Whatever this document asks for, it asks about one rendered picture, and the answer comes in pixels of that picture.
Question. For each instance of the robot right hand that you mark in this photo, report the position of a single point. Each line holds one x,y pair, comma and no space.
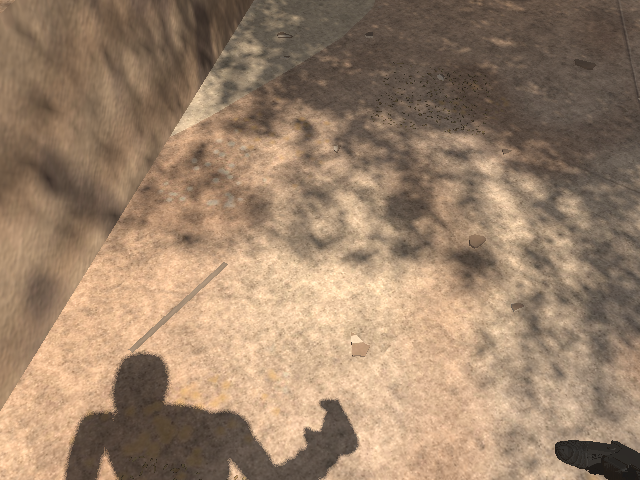
615,461

